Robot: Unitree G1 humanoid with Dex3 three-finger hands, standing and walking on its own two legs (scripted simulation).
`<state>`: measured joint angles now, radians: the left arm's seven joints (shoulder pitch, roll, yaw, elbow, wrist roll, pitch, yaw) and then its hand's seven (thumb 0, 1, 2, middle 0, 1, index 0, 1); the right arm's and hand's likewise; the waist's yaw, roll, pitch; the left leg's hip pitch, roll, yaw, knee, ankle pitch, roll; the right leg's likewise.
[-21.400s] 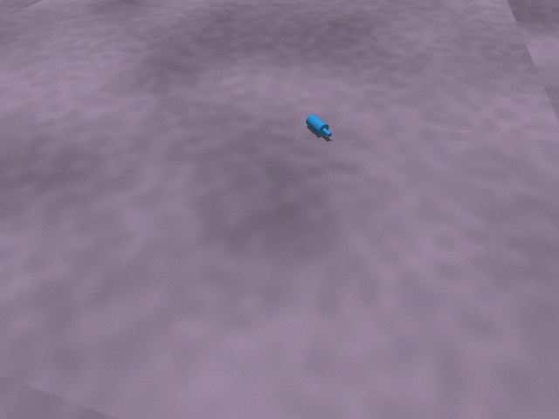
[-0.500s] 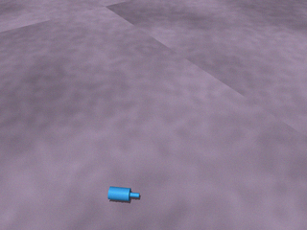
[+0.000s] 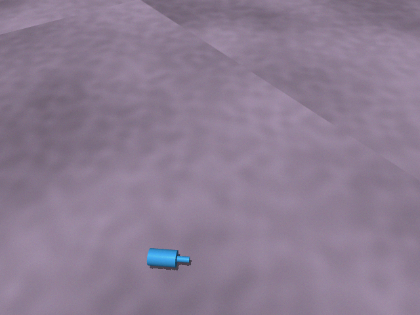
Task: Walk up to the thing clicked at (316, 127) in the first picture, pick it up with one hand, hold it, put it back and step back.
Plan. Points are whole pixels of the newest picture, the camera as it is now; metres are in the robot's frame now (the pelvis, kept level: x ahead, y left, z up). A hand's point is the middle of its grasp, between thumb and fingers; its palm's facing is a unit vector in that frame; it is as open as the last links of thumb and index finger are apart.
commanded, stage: stand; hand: left
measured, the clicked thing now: (169, 258) +0.47 +0.22 -0.74
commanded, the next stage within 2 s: none
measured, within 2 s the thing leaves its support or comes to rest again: neither
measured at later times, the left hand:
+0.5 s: hand out of the picture +0.06 +0.25 -0.16, palm faces -0.03 -0.94 -0.34, open 7.4 cm
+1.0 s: hand out of the picture +0.06 +0.25 -0.16, palm faces -0.04 -0.94 -0.34, open 7.4 cm
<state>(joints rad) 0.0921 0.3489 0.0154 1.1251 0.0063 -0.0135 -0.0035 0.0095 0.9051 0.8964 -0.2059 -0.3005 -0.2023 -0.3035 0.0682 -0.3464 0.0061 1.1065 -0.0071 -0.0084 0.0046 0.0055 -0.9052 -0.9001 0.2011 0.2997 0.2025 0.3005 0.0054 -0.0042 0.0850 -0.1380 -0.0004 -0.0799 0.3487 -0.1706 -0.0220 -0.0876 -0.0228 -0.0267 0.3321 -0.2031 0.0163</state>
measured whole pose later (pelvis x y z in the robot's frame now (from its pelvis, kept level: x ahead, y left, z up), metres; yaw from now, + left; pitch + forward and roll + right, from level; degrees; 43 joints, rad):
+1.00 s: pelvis -0.01 +0.00 +0.00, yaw -1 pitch -2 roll +0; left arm 0.12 0.36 0.00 1.12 0.01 -0.01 -0.01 0.01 0.90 0.90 -0.21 -0.30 -0.20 -0.30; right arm 0.12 -0.35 0.01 1.13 -0.01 -0.01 0.01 0.01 -0.91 -0.90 0.20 0.30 0.20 0.30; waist 0.00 -0.01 0.06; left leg -0.14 0.01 -0.07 0.34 -0.15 -0.03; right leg -0.11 -0.02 -0.01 0.34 -0.19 0.01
